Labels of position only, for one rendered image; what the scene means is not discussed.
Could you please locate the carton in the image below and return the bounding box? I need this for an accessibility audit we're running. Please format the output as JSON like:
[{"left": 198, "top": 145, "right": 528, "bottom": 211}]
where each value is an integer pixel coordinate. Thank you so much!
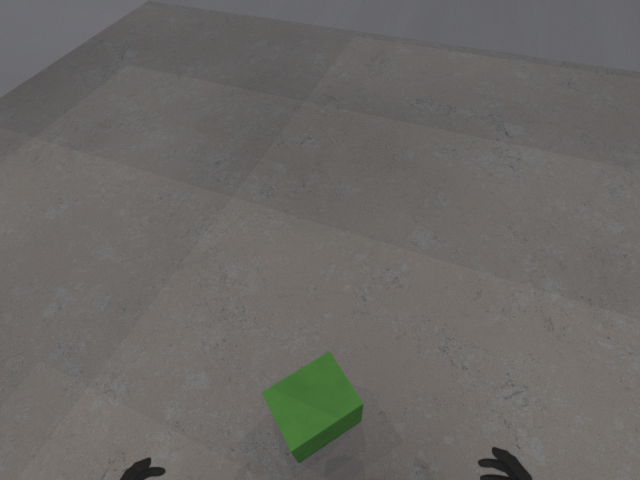
[{"left": 261, "top": 351, "right": 363, "bottom": 463}]

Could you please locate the robot left hand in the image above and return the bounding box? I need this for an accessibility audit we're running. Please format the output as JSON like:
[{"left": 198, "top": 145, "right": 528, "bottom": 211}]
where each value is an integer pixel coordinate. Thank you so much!
[{"left": 120, "top": 457, "right": 165, "bottom": 480}]

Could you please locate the robot right hand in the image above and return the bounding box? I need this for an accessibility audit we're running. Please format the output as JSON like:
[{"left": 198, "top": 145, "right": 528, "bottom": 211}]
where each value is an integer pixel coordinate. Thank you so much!
[{"left": 478, "top": 447, "right": 532, "bottom": 480}]

